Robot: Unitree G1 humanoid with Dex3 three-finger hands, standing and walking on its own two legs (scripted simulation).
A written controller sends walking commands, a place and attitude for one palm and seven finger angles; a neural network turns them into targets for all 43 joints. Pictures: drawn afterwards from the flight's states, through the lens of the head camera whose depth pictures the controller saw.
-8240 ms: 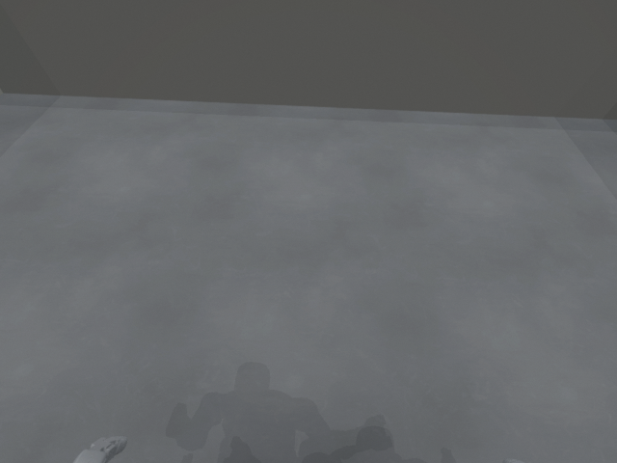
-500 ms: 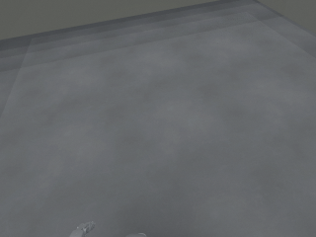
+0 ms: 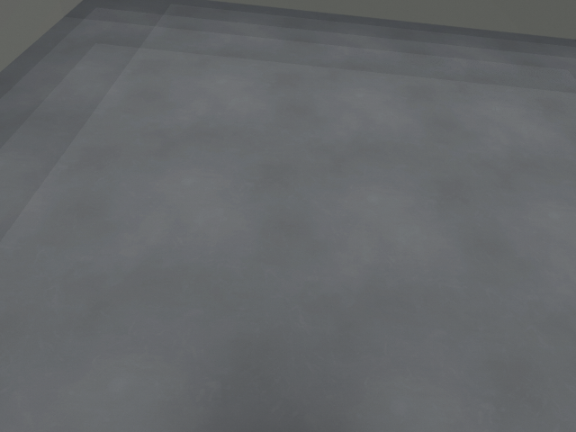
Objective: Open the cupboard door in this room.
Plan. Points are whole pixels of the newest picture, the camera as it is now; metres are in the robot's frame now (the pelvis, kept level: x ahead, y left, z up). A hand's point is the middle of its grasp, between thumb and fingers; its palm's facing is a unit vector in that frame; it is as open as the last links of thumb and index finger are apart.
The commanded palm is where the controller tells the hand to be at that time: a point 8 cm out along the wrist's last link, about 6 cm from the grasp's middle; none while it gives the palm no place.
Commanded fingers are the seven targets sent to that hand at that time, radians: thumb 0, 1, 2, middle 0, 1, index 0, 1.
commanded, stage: turn or walk to find it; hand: left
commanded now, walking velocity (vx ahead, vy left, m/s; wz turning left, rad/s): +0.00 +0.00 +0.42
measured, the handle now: out of the picture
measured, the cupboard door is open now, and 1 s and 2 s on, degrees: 0 0 0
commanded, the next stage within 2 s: none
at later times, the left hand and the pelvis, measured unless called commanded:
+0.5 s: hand out of the picture +0.05 +0.17 -0.13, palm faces +0.19 -0.94 -0.28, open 7.3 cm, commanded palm none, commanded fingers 0.00 0.90 0.90 -0.20 -0.30 -0.20 -0.30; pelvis -0.03 -0.04 +0.01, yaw +12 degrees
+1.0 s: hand out of the picture -0.16 +0.19 -0.18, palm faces +0.48 -0.85 -0.23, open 7.3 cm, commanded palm none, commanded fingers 0.00 0.90 0.90 -0.20 -0.30 -0.20 -0.30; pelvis -0.09 -0.01 +0.00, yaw +25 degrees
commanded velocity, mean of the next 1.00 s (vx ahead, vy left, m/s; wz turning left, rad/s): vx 0.00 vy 0.00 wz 0.42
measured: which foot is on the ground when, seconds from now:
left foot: down 0.00-0.44, up 0.46-0.90, down 0.92-1.00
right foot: up 0.00-0.40, down 0.42-0.92, up 0.94-1.00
